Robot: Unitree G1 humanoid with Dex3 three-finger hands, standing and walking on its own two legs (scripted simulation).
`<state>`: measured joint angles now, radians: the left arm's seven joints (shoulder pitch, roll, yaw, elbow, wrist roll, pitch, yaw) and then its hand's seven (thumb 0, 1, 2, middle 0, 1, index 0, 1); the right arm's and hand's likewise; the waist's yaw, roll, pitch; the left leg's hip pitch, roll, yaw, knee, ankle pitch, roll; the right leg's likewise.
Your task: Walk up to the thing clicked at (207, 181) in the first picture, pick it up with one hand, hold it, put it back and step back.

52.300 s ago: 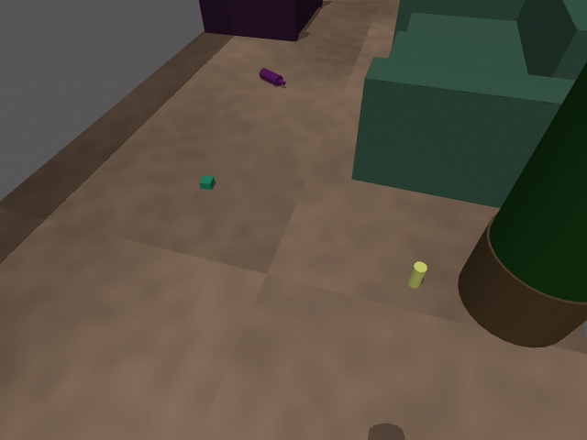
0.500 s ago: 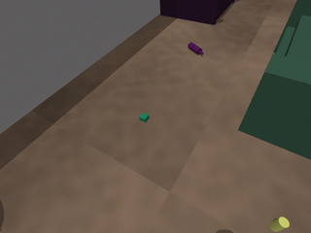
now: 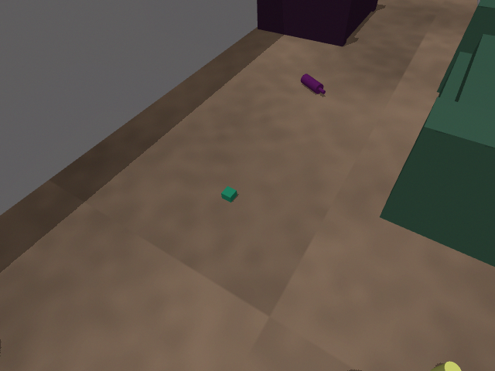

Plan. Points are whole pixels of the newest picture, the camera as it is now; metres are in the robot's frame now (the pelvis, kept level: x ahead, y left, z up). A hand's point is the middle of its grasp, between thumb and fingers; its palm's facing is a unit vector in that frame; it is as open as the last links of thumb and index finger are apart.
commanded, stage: step back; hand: left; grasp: from above
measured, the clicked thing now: (229, 194) +1.06 +0.20 -0.75
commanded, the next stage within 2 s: stand in 0.36 s
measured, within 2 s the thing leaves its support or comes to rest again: neither
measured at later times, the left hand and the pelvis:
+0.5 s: hand out of the picture +0.12 +0.27 -0.14, palm faces -0.02 -0.94 -0.35, open 7.4 cm; pelvis +0.03 +0.01 +0.01, yaw -1 degrees
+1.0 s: hand out of the picture +0.10 +0.26 -0.14, palm faces -0.05 -0.94 -0.34, open 7.4 cm; pelvis +0.02 +0.01 +0.02, yaw -1 degrees
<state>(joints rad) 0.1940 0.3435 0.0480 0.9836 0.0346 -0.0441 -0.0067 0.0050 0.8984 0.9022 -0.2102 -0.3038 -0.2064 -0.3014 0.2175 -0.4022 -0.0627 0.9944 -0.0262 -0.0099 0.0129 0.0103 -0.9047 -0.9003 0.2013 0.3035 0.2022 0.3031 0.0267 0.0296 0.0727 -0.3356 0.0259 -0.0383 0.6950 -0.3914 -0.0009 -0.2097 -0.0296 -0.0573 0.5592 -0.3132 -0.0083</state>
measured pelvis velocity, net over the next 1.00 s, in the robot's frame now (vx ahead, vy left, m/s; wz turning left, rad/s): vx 0.02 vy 0.01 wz -0.02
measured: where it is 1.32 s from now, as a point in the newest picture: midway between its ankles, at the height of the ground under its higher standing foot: outside the picture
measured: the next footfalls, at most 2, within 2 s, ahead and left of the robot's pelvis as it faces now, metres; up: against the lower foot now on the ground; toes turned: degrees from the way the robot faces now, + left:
left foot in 0.04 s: +0.09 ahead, +0.15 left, +0.00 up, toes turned +0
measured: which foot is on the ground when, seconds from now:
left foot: up 0.00-0.02, down 0.04-1.00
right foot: down 0.00-1.00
